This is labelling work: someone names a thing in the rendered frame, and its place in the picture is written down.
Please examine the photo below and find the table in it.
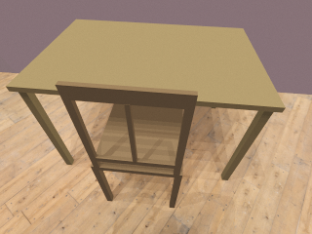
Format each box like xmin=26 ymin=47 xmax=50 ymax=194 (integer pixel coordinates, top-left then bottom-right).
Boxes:
xmin=6 ymin=19 xmax=286 ymax=180

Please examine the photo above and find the chair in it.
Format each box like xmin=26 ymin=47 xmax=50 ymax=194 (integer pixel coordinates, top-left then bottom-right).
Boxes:
xmin=56 ymin=81 xmax=198 ymax=208

